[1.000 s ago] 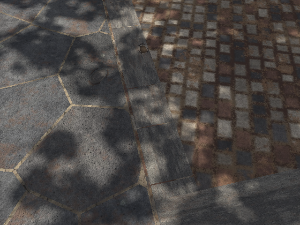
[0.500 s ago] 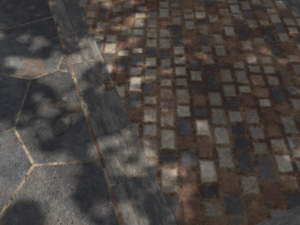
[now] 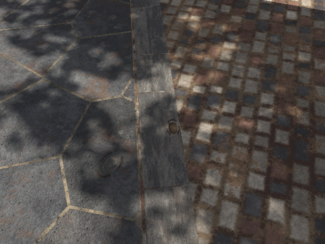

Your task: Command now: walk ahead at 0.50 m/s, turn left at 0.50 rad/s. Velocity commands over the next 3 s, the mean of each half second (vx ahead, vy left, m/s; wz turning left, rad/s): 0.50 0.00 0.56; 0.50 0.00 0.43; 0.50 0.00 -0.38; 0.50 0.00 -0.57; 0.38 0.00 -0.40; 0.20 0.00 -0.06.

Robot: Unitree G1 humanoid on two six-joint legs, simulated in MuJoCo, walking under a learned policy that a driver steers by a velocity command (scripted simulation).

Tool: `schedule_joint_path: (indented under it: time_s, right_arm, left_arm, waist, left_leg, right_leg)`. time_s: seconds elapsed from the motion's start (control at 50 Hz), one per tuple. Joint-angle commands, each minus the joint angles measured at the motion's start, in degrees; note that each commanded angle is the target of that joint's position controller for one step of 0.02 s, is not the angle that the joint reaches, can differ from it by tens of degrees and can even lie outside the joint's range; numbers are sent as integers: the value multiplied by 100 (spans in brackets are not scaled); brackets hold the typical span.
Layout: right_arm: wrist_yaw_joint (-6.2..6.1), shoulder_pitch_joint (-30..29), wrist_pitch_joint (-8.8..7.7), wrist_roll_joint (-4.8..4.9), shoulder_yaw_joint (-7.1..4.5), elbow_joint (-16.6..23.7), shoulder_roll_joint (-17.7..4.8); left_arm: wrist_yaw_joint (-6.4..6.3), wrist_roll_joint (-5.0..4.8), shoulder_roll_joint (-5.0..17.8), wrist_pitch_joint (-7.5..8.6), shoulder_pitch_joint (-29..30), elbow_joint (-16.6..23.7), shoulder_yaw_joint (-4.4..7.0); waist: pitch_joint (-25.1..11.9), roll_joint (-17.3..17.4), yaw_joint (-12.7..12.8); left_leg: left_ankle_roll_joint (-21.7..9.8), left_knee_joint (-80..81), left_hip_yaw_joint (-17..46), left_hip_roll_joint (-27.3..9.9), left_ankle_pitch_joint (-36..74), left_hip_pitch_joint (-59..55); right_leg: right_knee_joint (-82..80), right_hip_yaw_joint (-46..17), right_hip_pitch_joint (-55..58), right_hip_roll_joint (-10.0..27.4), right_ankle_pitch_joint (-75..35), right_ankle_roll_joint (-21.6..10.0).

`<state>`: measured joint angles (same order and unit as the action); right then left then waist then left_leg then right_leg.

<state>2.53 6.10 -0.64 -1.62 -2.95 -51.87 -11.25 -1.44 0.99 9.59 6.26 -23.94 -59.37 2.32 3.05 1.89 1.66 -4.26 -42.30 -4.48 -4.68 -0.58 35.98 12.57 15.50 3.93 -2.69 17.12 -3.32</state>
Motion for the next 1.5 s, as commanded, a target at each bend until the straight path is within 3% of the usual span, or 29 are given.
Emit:
schedule_joint_path:
  time_s: [0.02, 0.08, 0.12, 0.14, 0.16, 0.18, 0.22, 0.26, 0.36, 0.56, 0.64, 0.66, 0.68, 0.7, 0.72, 0.76, 0.8, 0.88, 0.94, 1.02, 1.08, 1.12, 1.14, 1.16, 1.18, 1.2, 1.22, 1.26, 1.5]
  right_arm:
    - [26, -599, -80, -21, 17, 534, -154]
    - [-13, -45, -63, -40, -80, 432, -348]
    - [-63, 1058, -121, -72, -236, 120, -622]
    - [-133, 1808, -151, -154, -402, -49, -1061]
    - [-171, 1563, -88, -68, -559, 107, -1661]
    - [-189, 1693, -7, 36, -539, 134, -1671]
    - [-257, 1128, -44, 87, -387, 101, -1094]
    - [-306, 790, -166, 133, -283, 166, -839]
    - [-263, 1272, -339, 170, -313, 131, -1137]
    - [-319, 2186, -264, 73, -323, 187, -1247]
    - [-331, 1609, -310, 51, -383, 411, -1503]
    - [-271, 1483, -354, 103, -373, 445, -1475]
    - [-226, 1568, -402, 169, -238, 654, -987]
    - [-239, 2309, -366, 322, -174, 810, -627]
    - [-293, 2233, -264, 95, -214, 619, -1093]
    - [-196, 1601, -204, 39, -205, 651, -1016]
    - [-81, 1514, -82, -46, -193, 698, -925]
    - [12, 1220, -39, -75, -97, 833, -677]
    - [60, 489, -84, -136, -4, 1076, -661]
    - [78, -357, -170, -38, 151, 1299, -518]
    - [-26, -414, -250, -9, 117, 1370, -709]
    - [-119, 294, -349, -62, 51, 1156, -823]
    - [-201, 1054, -431, -170, -53, 927, -1100]
    - [-296, 1848, -466, -303, -175, 927, -1655]
    - [-317, 1878, -365, -171, -283, 885, -1987]
    - [-300, 1510, -328, -84, -158, 937, -1445]
    - [-278, 1112, -356, -32, -50, 976, -1031]
    - [-287, 837, -423, 5, 31, 947, -720]
    - [-327, 1493, -565, 42, -99, 433, -947]
  left_arm:
    - [-86, 15, 812, -10, -373, 107, 141]
    - [-143, 51, 1050, -110, -216, 149, 210]
    - [-94, 46, 1200, -209, -85, 261, 261]
    - [-48, 5, 1159, -208, 73, 432, 252]
    - [83, -80, 588, -147, 54, 911, 175]
    - [129, -31, 1005, -57, 730, 1120, 224]
    - [142, -96, 898, 65, 887, 1181, 179]
    - [131, 116, 830, -126, 723, 1146, 178]
    - [215, 177, 753, -431, 1300, 1481, 144]
    - [291, 69, 870, -341, 3092, 2286, 21]
    - [190, 25, 1252, -215, 1776, 2012, 139]
    - [118, 57, 1421, -141, 941, 1817, 210]
    - [10, 209, 1856, -112, 9, 1794, 303]
    - [24, 284, 2276, -185, 281, 1851, 387]
    - [63, 164, 1757, -262, 670, 1919, 327]
    - [97, 116, 1023, -262, 1185, 1938, 138]
    - [83, 89, 984, -195, 1065, 1781, 113]
    - [222, 11, 1067, 40, 581, 1430, 130]
    - [252, -61, 1067, -3, 532, 1293, 124]
    - [273, -45, 1327, -78, 134, 1117, 203]
    - [262, -28, 1489, -140, -25, 1039, 258]
    - [243, -60, 1481, -184, 54, 1022, 262]
    - [247, -91, 1274, -174, 16, 1051, 208]
    - [254, -182, 765, -153, 31, 1364, 72]
    - [207, -171, 823, -216, -224, 1469, 111]
    - [176, -56, 1138, -320, -100, 1318, 207]
    - [231, -55, 1035, -340, 83, 1301, 206]
    - [306, 17, 936, -436, 169, 1257, 229]
    - [607, 109, 642, -614, 2091, 1985, 83]
  waist:
    - [326, -549, 11]
    - [-75, -818, -323]
    - [-693, -725, -796]
    - [-1135, -236, -1196]
    - [-1528, 1361, -745]
    - [-1529, 211, -926]
    - [-349, -477, -440]
    - [-205, -498, -63]
    - [-132, -131, -111]
    - [-37, 237, -766]
    - [-476, 300, -49]
    - [-937, -1, 404]
    - [-1863, -632, 671]
    - [-2242, -2059, 81]
    - [-1606, -1167, -70]
    - [-448, -327, -133]
    - [-267, -752, -226]
    - [-296, -775, -266]
    - [-114, -722, -265]
    - [-53, -753, 6]
    - [-131, -779, -19]
    - [-387, -588, -394]
    - [-907, -199, -667]
    - [-1759, 776, -949]
    - [-1804, 1428, -780]
    - [-1150, 639, -617]
    - [-572, 413, -448]
    - [-229, 532, -216]
    - [205, 284, -340]
  left_leg:
    - [-195, 489, -384, 241, -264, -47]
    - [-575, 581, -644, 737, -1147, -879]
    - [-886, 1159, -532, 1044, -1349, -2256]
    - [-1207, 1642, 527, 382, -1656, -3557]
    - [-2154, 2168, 3830, -1344, -1496, -5322]
    - [-2252, 2655, 4352, -1468, -1255, -5218]
    - [-1739, 2865, 3042, -1179, -389, -3823]
    - [-1418, 2937, 2248, -614, 503, -3025]
    - [-1243, 3066, 1868, -183, 1082, -2690]
    - [-916, 2515, 2370, -224, 1609, -3884]
    - [-473, 1426, 2429, -84, 2773, -3334]
    - [-333, 304, 2162, 274, 2549, -2913]
    - [-222, -1353, 1761, 646, 697, -2130]
    - [-84, -2667, 1226, 1462, -3260, -462]
    - [-133, -3202, 1235, 870, -2838, -12]
    - [-41, -2833, 1056, 461, -1962, -132]
    - [52, -2581, 946, 260, -1805, -362]
    - [115, -2077, 1078, 387, -1490, -188]
    - [279, -942, 566, 117, -907, 1]
    - [439, 457, 183, 255, -600, -803]
    - [352, 923, 209, 349, -863, -1185]
    - [223, 1649, 211, 491, -820, -2299]
    - [66, 1821, 613, 129, -947, -3465]
    - [-279, 2155, 2395, -1503, -1873, -4904]
    - [-687, 2794, 3996, -2224, -2273, -4915]
    - [-662, 2788, 3540, -1961, -2631, -4336]
    - [-546, 2938, 2755, -1631, -2308, -3735]
    - [-314, 3208, 1699, -1189, -1290, -3135]
    - [-356, 3410, -420, -1014, 626, -3316]
  right_leg:
    - [-13, -270, 111, 1738, -4189, -284]
    - [1175, -30, 434, 1835, -6401, -271]
    - [3088, 15, 38, 1827, -5987, -256]
    - [4801, 51, -1117, 1640, -4300, -78]
    - [7154, -255, -3901, 205, 1154, 328]
    - [7455, -1574, -4653, 220, 1027, 269]
    - [6430, -1724, -4581, 797, 193, 219]
    - [5733, -1756, -3878, 963, 102, 361]
    - [4605, -1534, -3994, 954, -480, 666]
    - [2483, -1564, -4368, 479, -1419, 521]
    - [1692, -1540, -2065, 76, -838, 188]
    - [1347, -1672, -867, 289, -1030, 28]
    - [1225, -3050, 498, 1686, 167, -230]
    - [442, -5754, 1317, 2957, 345, -837]
    - [375, -5841, 627, 2803, 1067, -871]
    - [136, -3959, -717, 2197, 285, -635]
    - [-58, -2923, -1189, 1823, -690, -465]
    - [-270, -2409, -1208, 1711, -1837, -738]
    - [-448, -2083, -1190, 1461, -1887, -802]
    - [-274, -1959, -1381, 1320, -2309, -723]
    - [104, -2301, -1082, 1529, -2449, -653]
    - [949, -2262, -1203, 1352, -2663, -491]
    - [2053, -2000, -1638, 979, -2384, -361]
    - [3822, -1549, -2890, 420, -480, -136]
    - [4896, -1469, -4050, -61, 1445, -137]
    - [5386, -1863, -4246, 336, 1150, -216]
    - [5326, -1903, -4244, 529, 657, -200]
    - [5108, -1813, -3983, 721, 184, -64]
    - [3202, -1256, -4232, 752, -1659, 107]
